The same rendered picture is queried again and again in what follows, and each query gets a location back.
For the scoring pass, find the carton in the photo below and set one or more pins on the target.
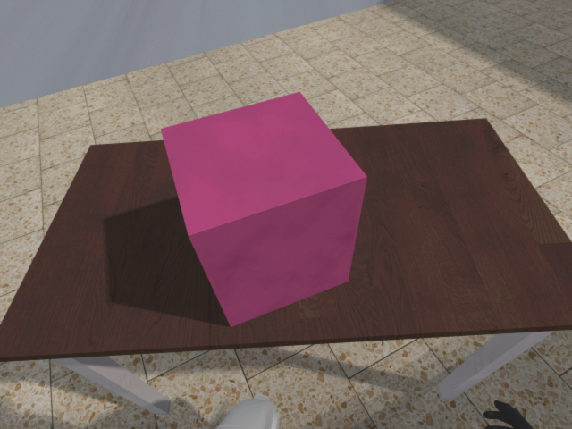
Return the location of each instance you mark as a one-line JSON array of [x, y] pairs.
[[271, 201]]

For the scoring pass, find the robot right hand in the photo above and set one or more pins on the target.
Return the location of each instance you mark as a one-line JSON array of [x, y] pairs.
[[508, 415]]

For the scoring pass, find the left robot thigh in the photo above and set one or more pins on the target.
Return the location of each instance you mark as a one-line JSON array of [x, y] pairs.
[[251, 414]]

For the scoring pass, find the robot left shin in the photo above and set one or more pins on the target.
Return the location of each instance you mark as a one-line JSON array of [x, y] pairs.
[[261, 397]]

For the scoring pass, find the table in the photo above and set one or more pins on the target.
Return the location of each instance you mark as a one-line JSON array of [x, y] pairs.
[[453, 240]]

